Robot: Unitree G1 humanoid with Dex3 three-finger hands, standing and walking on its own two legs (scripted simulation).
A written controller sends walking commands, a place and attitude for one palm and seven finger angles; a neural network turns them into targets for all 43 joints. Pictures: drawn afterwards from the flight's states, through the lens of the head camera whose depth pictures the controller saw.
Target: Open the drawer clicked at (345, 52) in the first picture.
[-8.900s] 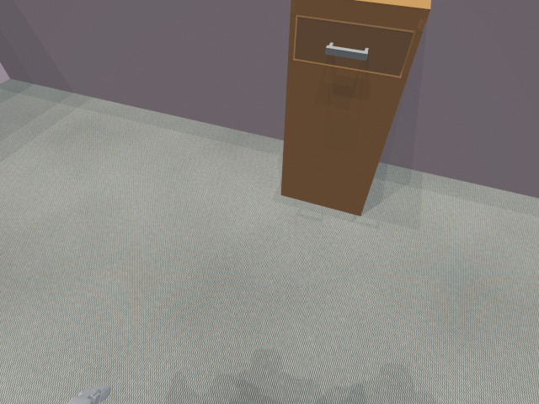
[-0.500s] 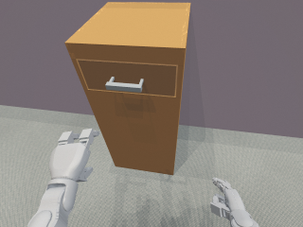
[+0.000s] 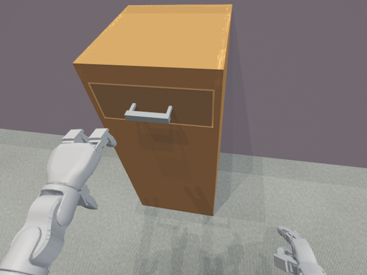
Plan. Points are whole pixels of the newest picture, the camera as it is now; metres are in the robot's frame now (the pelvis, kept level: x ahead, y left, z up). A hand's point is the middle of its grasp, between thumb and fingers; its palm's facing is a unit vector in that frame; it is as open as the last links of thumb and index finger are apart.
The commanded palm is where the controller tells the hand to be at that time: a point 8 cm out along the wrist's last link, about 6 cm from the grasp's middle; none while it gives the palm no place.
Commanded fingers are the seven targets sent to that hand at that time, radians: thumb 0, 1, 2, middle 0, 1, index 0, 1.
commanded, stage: raise the hand with hooked fingers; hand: left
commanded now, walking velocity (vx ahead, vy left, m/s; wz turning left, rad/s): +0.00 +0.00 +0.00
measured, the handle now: (149, 112) +0.54 +0.18 +0.03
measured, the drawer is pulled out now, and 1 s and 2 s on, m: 0.00 0.00 0.00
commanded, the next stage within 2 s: move the hooked fingers above the handle in 0.64 s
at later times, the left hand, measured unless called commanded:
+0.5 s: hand (78, 165) +0.28 +0.25 +0.13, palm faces -0.01 -0.07 -1.00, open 13.8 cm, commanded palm +0.25 +0.25 +0.20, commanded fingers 0.00 -0.50 0.30 -0.30 -1.20 -0.30 -1.20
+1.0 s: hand (99, 162) +0.30 +0.21 +0.11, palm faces +0.01 -0.05 -1.00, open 13.8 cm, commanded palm +0.29 +0.24 +0.18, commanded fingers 0.00 -0.50 0.30 -0.30 -1.20 -0.30 -1.20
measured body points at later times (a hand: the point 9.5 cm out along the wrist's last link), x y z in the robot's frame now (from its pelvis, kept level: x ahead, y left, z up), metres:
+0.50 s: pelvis -0.02 +0.01 +0.01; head +0.00 -0.02 +0.45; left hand +0.27 +0.25 +0.18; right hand +0.17 -0.21 -0.11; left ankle -0.02 +0.09 -0.73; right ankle -0.03 -0.10 -0.73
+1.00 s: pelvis -0.04 +0.01 +0.01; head -0.02 -0.02 +0.45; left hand +0.29 +0.22 +0.17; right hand +0.15 -0.21 -0.11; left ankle -0.02 +0.10 -0.73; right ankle -0.03 -0.10 -0.73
